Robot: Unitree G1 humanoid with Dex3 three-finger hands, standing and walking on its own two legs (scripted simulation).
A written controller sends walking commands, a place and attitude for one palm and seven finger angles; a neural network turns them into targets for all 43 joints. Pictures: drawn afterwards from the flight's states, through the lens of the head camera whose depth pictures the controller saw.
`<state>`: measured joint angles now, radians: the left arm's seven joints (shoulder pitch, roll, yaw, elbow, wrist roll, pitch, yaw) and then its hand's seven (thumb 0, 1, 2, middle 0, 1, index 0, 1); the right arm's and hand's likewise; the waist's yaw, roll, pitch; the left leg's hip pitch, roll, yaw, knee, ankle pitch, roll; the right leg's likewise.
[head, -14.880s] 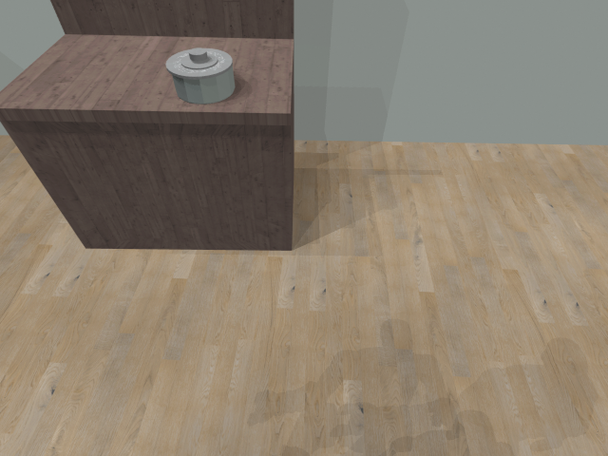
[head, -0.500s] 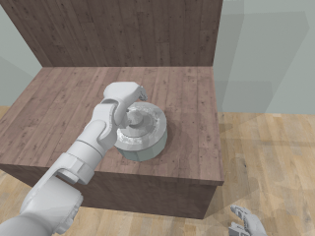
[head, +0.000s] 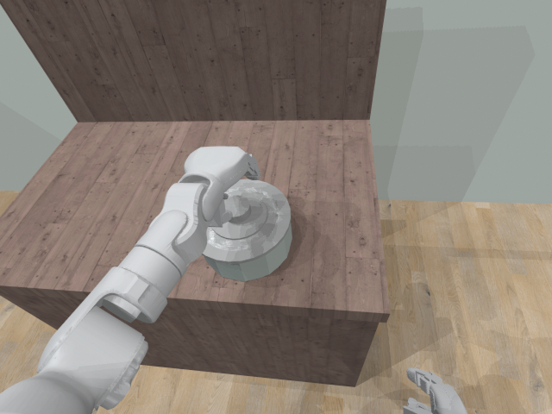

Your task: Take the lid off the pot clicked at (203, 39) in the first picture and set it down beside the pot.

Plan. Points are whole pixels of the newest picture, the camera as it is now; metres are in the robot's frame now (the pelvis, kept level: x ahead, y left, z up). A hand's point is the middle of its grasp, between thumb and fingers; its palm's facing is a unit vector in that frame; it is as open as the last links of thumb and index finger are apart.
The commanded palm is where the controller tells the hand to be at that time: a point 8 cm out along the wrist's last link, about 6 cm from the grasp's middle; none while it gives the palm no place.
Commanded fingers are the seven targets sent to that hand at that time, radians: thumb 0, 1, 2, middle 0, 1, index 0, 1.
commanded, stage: lower the open fingers around the knob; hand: left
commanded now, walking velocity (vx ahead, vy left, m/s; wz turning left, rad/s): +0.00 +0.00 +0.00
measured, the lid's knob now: (236, 209) +0.45 +0.09 +0.02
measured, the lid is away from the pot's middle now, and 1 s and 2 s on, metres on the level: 0.00 0.00 0.01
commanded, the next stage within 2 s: close the fingers and squeeze the knob in 1.10 s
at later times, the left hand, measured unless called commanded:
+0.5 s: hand (221, 202) +0.43 +0.10 +0.07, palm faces -0.28 -0.04 -0.96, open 10.0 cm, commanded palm +0.41 +0.10 +0.13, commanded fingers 0.00 -0.26 1.35 -0.83 -0.08 -0.83 -0.08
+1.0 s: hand (231, 210) +0.43 +0.09 +0.04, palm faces -0.29 -0.03 -0.96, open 10.0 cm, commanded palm +0.41 +0.10 +0.11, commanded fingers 0.00 -0.26 1.35 -0.83 -0.08 -0.83 -0.08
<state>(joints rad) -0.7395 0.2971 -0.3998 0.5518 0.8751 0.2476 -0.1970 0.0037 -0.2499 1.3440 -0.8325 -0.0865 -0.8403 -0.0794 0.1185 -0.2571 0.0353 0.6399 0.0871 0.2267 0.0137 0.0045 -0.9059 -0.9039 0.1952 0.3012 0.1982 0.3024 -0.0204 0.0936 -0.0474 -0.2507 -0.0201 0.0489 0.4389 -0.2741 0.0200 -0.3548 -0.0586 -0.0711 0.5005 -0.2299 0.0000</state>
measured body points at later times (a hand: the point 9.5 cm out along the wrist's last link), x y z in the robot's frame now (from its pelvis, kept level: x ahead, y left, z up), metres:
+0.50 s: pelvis +0.01 +0.01 +0.00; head +0.05 -0.03 +0.45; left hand +0.44 +0.10 +0.12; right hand +0.16 -0.23 -0.13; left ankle -0.03 +0.11 -0.74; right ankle +0.01 -0.12 -0.74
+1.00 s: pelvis +0.02 +0.01 +0.00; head +0.06 -0.03 +0.44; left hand +0.44 +0.09 +0.09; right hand +0.15 -0.22 -0.14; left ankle -0.03 +0.11 -0.74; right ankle +0.01 -0.12 -0.74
